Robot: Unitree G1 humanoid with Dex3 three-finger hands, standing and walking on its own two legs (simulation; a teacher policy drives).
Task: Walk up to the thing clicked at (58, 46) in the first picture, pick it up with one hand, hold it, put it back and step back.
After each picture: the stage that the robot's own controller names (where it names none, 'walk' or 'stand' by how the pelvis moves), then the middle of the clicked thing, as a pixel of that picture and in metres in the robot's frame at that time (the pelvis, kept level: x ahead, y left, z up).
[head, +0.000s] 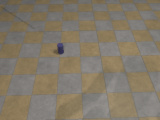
stand; (60, 48) +1.25 +0.26 -0.72
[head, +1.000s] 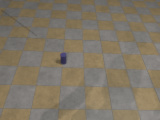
walk; (63, 58) +1.13 +0.17 -0.71
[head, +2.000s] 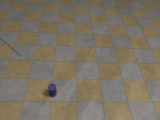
walk; (52, 90) +0.72 +0.20 -0.71
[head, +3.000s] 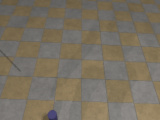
stand; (52, 117) +0.45 +0.21 -0.71
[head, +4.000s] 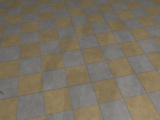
stand; out of the picture +0.38 +0.27 -0.70
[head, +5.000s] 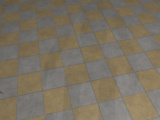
stand; out of the picture +0.37 +0.28 -0.73
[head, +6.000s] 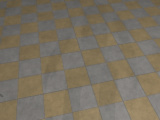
stand; out of the picture +0.36 +0.27 -0.73
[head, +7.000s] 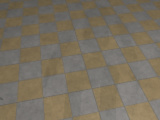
stand; out of the picture +0.33 +0.27 -0.73
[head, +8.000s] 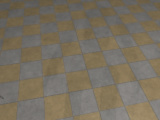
stand; out of the picture +0.34 +0.27 -0.73
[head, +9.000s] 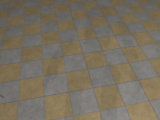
stand; out of the picture +0.34 +0.27 -0.73
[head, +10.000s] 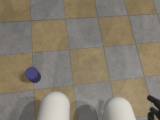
go down; (33, 75) +0.40 +0.27 -0.44
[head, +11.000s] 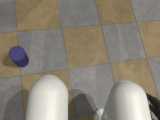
go down; (19, 57) +0.43 +0.29 -0.30
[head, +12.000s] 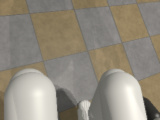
close in; out of the picture +0.41 +0.32 -0.24
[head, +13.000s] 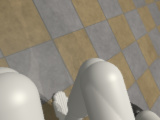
close in; out of the picture +0.39 +0.34 -0.22
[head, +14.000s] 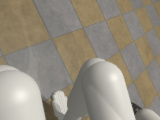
rest palm; out of the picture +0.39 +0.34 -0.22
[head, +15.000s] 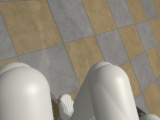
lift; out of the picture +0.37 +0.31 -0.19
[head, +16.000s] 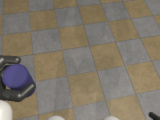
lift; (21, 82) +0.33 +0.20 +0.00
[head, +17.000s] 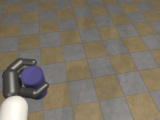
hold; (35, 83) +0.33 +0.18 +0.03
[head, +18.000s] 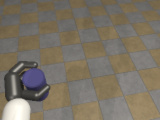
hold; (36, 85) +0.33 +0.17 +0.02
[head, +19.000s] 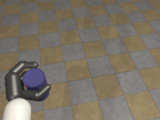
hold; (37, 85) +0.33 +0.17 +0.02
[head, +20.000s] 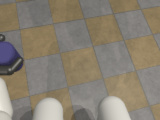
crouch; (8, 58) +0.41 +0.25 -0.06
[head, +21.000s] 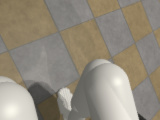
lower; out of the picture +0.41 +0.33 -0.22
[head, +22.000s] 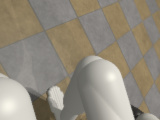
lower; out of the picture +0.40 +0.34 -0.22
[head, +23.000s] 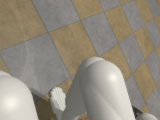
lower; out of the picture +0.39 +0.34 -0.22
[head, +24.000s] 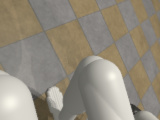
lower; out of the picture +0.40 +0.36 -0.22
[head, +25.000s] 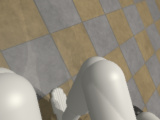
rest; out of the picture +0.39 +0.34 -0.22
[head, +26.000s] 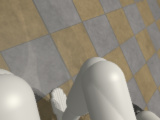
withdraw; out of the picture +0.39 +0.36 -0.22
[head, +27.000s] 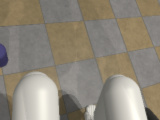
walk; out of the picture +0.41 +0.32 -0.27
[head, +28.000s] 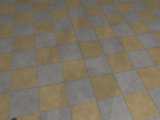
stand; out of the picture +0.36 +0.27 -0.64
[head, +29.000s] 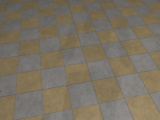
stand; out of the picture +0.37 +0.28 -0.67
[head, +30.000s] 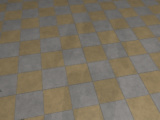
stand; out of the picture +0.37 +0.27 -0.67
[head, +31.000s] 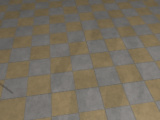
stand; out of the picture +0.39 +0.26 -0.72
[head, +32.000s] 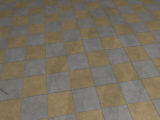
stand; out of the picture +0.37 +0.28 -0.73
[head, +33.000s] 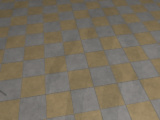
walk; out of the picture +0.36 +0.28 -0.73
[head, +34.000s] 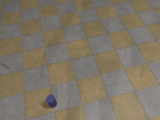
walk; (51, 101) +0.50 +0.29 -0.70
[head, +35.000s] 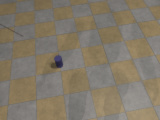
walk; (58, 61) +0.86 +0.25 -0.70
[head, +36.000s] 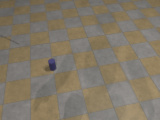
stand; (52, 64) +1.00 +0.30 -0.70
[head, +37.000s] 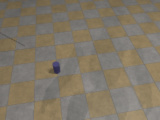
stand; (56, 67) +0.98 +0.28 -0.73
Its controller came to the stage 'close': yes
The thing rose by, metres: 0.72
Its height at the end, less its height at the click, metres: +0.00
